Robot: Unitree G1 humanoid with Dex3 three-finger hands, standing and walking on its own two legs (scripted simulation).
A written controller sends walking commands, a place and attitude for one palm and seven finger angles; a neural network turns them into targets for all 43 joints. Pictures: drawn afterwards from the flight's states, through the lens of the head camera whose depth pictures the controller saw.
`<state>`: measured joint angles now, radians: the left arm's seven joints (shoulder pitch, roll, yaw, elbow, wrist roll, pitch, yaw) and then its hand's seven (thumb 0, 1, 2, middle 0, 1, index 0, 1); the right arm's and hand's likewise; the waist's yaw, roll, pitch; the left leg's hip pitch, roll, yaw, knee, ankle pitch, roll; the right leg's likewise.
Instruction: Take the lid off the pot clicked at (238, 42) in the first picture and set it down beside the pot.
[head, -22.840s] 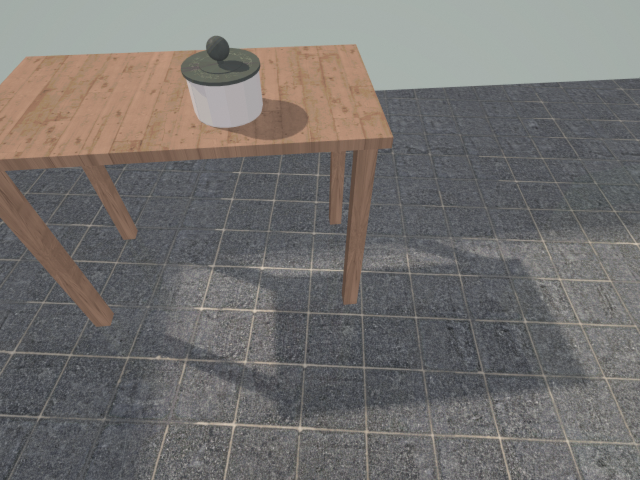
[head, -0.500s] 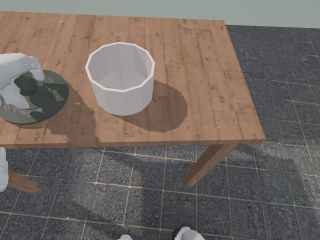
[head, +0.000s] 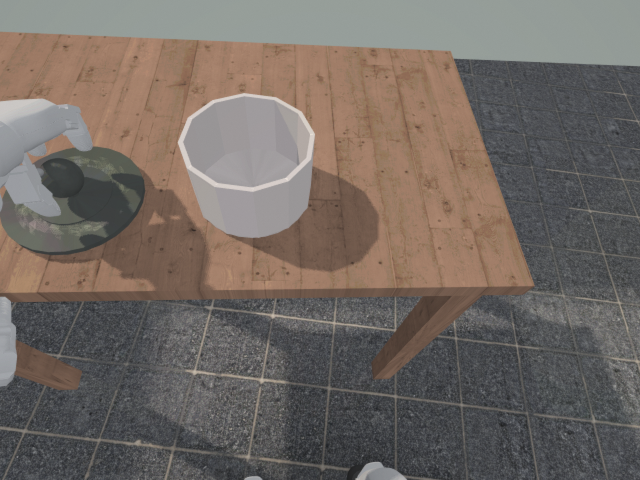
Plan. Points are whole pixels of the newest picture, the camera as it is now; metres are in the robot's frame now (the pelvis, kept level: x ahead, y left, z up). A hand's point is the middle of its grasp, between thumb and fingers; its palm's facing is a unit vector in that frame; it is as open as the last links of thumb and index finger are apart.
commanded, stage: raise the empty hand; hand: left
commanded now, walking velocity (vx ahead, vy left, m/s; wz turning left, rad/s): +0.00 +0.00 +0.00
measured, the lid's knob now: (61, 178) +0.49 +0.31 +0.05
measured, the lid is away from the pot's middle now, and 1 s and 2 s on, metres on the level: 0.24 0.24 0.24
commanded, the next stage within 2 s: draw the hand back to the body in 1.12 s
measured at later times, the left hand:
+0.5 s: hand (23, 136) +0.47 +0.29 +0.14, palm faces -0.41 -0.05 -0.91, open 11.0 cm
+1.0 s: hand out of the picture +0.48 +0.31 +0.19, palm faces -0.36 -0.06 -0.93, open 11.0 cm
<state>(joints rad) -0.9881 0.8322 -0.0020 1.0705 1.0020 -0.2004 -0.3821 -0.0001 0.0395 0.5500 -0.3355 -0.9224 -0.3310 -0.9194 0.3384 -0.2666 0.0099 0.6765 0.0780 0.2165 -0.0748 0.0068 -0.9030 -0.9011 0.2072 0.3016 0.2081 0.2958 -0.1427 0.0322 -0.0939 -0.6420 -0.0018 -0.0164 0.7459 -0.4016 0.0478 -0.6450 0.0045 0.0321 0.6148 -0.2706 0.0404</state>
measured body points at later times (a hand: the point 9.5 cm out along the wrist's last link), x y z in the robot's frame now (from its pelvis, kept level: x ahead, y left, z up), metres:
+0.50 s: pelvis +0.00 +0.00 +0.01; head +0.08 +0.00 +0.45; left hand +0.49 +0.29 +0.19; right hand +0.02 -0.27 -0.11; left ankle -0.04 +0.08 -0.71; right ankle +0.01 -0.16 -0.71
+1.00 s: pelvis +0.01 +0.00 +0.02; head +0.08 +0.00 +0.46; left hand +0.49 +0.31 +0.24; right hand +0.04 -0.28 -0.11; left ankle -0.04 +0.08 -0.71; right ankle +0.01 -0.16 -0.71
